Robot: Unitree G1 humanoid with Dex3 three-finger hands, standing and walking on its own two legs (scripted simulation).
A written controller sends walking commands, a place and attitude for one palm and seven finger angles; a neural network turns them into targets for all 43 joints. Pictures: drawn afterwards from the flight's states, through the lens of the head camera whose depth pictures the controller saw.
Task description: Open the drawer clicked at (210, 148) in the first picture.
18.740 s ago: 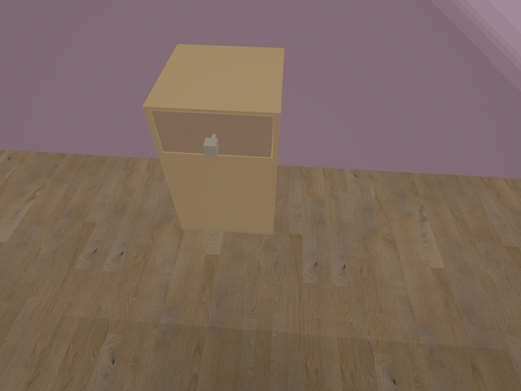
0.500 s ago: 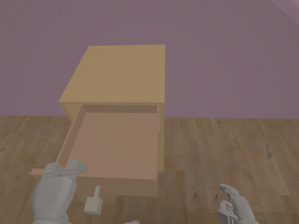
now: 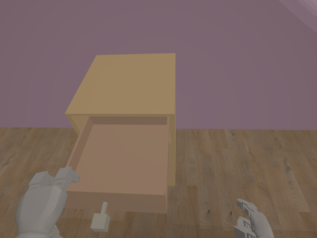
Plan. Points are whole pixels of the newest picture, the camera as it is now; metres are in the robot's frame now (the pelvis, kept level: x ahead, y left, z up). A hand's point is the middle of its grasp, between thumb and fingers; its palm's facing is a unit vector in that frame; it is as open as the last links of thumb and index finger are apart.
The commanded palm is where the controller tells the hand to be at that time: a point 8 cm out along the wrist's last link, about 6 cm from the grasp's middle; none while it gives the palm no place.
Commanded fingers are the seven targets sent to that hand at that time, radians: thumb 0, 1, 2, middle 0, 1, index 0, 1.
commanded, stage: draw the hand back to the body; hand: left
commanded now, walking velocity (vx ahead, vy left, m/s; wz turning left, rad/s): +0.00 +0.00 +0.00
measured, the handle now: (102, 215) +0.21 +0.22 -0.15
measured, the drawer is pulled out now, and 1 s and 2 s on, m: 0.30 0.30 0.30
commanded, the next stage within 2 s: step back with the hand held close in 1.30 s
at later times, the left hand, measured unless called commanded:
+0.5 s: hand (58, 192) +0.18 +0.22 +0.12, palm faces +0.31 -0.86 -0.41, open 13.4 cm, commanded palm +0.14 +0.27 +0.16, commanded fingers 0.00 -0.12 0.47 -0.27 -0.95 -0.27 -0.95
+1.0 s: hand (31, 168) +0.19 +0.24 +0.19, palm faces +0.42 -0.81 -0.41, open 9.4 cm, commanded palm +0.14 +0.28 +0.22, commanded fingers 0.00 0.76 0.84 -0.21 -0.39 -0.21 -0.39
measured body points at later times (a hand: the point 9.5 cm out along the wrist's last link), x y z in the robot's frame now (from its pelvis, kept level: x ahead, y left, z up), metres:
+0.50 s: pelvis +0.02 +0.01 +0.03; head +0.00 -0.02 +0.48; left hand +0.16 +0.26 +0.14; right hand +0.21 -0.20 -0.05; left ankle +0.02 +0.10 -0.70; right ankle -0.02 -0.12 -0.70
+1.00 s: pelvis +0.02 -0.01 +0.04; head +0.01 -0.03 +0.49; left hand +0.17 +0.28 +0.21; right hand +0.23 -0.22 -0.04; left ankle +0.02 +0.10 -0.70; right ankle -0.02 -0.12 -0.70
